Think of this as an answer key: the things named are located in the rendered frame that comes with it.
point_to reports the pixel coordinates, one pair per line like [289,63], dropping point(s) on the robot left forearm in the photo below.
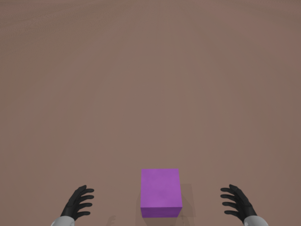
[63,221]

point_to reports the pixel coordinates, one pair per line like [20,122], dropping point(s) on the right robot hand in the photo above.
[242,205]

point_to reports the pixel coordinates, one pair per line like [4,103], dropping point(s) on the carton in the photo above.
[160,193]

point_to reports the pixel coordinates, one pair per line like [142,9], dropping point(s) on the left robot hand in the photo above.
[73,205]

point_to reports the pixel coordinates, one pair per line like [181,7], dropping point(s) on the robot right forearm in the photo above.
[254,221]

